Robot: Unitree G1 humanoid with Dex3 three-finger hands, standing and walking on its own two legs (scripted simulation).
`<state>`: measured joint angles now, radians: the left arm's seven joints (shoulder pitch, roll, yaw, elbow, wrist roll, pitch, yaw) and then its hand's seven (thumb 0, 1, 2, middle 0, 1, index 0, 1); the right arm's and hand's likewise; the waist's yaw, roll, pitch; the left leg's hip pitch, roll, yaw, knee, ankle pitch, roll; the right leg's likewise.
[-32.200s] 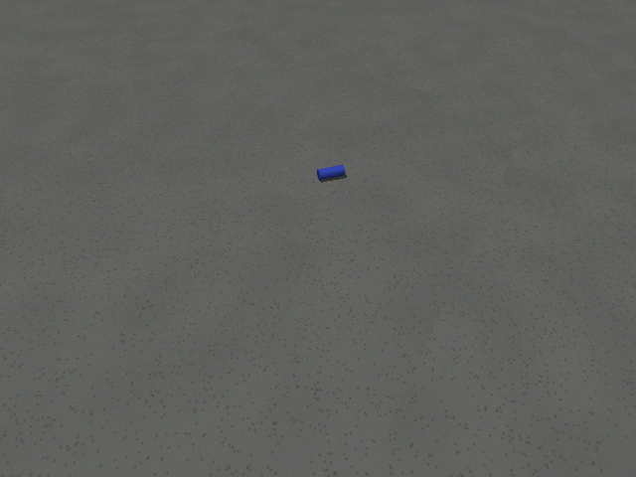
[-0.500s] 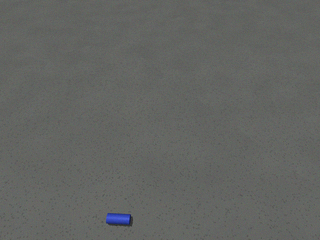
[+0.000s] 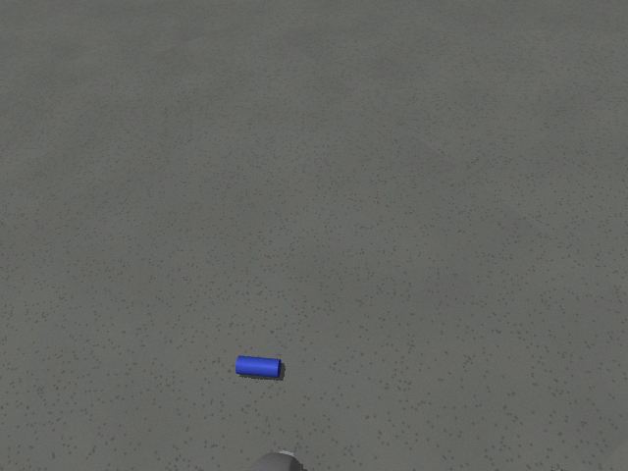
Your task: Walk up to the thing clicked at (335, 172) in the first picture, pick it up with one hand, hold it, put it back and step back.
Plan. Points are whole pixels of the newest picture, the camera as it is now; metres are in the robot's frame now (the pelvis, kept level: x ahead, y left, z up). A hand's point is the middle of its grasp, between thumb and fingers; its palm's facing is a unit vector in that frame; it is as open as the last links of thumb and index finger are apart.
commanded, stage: walk up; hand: left
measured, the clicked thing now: (258, 366) +0.47 +0.25 -0.74
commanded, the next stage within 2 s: stand in 1.54 s
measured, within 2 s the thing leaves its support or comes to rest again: neither
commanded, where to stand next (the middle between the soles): +0.07 +0.03 m, yaw -3 degrees
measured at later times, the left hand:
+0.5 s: hand out of the picture +0.09 +0.25 -0.13, palm faces +0.01 -0.91 -0.42, open 7.4 cm
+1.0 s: hand out of the picture +0.08 +0.30 -0.16, palm faces -0.04 -0.92 -0.39, open 7.4 cm
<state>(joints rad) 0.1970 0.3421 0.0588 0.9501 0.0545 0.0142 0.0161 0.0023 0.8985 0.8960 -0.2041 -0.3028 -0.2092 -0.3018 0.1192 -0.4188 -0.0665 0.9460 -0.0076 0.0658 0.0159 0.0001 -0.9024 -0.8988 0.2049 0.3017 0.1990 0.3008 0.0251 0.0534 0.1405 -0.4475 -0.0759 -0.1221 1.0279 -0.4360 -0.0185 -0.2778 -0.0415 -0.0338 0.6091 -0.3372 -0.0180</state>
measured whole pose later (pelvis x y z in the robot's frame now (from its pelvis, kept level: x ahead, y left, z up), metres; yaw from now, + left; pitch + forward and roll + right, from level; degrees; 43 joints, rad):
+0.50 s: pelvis +0.02 -0.01 +0.00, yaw +1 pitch -3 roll +0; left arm 0.20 0.35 0.03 0.93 0.03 -0.04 0.01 0.00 0.90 0.90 -0.20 -0.30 -0.21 -0.30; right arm 0.16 -0.41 -0.04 0.92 0.00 0.06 0.01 0.00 -0.90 -0.90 0.21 0.30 0.20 0.30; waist 0.01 0.06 0.11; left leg -0.27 0.00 -0.06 0.87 -0.55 0.01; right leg -0.31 -0.01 -0.03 0.59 -0.23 -0.02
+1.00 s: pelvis +0.00 +0.03 -0.01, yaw -1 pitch -2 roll -2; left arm 0.15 0.38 0.04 0.99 0.01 0.00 0.01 0.00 0.90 0.90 -0.20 -0.30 -0.20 -0.30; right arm 0.15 -0.38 -0.03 0.98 -0.02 0.01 0.01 0.00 -0.90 -0.90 0.21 0.30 0.20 0.30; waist 0.00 0.02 0.13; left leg -0.28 0.07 0.02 0.69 -0.36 -0.01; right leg -0.23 0.04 0.02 0.59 -0.31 -0.01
